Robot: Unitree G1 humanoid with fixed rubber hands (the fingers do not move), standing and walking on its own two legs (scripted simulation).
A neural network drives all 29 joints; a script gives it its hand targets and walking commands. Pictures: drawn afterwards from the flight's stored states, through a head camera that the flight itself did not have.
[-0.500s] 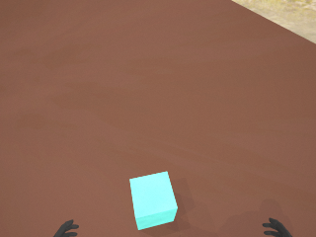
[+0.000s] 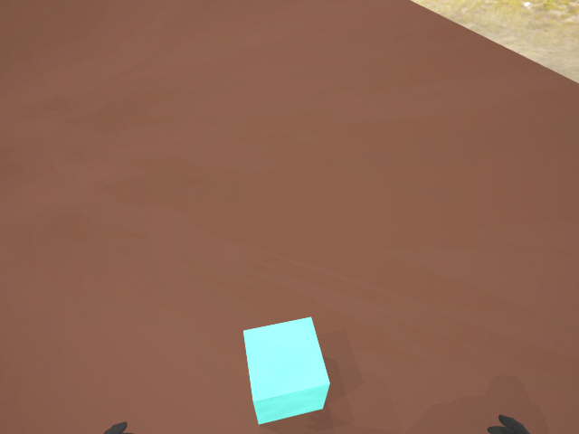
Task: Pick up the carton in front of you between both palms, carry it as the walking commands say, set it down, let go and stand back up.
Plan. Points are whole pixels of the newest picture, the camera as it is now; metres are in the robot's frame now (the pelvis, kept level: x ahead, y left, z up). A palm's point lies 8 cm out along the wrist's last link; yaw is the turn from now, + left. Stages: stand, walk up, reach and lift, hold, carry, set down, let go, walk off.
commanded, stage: stand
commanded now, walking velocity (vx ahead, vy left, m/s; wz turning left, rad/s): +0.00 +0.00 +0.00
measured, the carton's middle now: (284, 371) +0.43 +0.04 -0.65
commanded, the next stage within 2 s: none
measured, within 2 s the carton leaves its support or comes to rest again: neither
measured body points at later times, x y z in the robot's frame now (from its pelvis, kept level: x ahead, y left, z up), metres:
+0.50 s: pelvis -0.01 -0.01 +0.00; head -0.01 +0.01 +0.45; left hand +0.08 +0.30 -0.12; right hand +0.09 -0.32 -0.11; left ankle +0.01 +0.11 -0.74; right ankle -0.04 -0.14 -0.74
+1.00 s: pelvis -0.01 -0.01 +0.00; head -0.01 +0.00 +0.45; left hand +0.07 +0.31 -0.12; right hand +0.09 -0.32 -0.11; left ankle +0.01 +0.11 -0.74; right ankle -0.04 -0.14 -0.74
